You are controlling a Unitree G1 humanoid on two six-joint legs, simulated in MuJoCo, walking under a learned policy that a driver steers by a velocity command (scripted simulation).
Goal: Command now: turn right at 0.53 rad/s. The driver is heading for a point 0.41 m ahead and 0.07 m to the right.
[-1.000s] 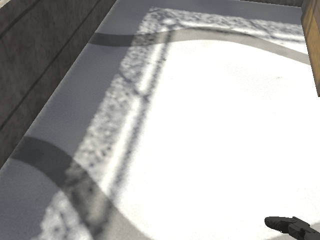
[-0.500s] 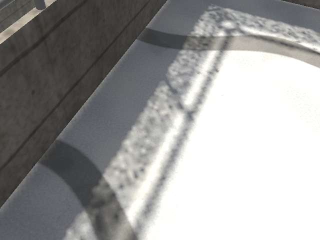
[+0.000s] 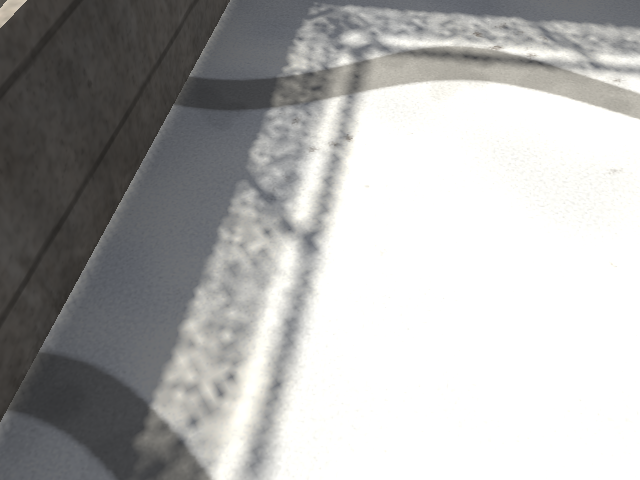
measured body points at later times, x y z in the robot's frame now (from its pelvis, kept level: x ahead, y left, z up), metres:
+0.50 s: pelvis -0.01 +0.02 +0.00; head +0.02 +0.03 +0.45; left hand +0.21 +0.24 -0.11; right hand +0.04 -0.28 -0.09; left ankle +0.02 +0.13 -0.74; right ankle -0.06 -0.09 -0.69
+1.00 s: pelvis -0.01 -0.01 +0.00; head +0.00 -0.02 +0.45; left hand +0.21 +0.16 -0.11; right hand -0.04 -0.29 -0.12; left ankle +0.05 +0.09 -0.73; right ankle -0.05 -0.08 -0.74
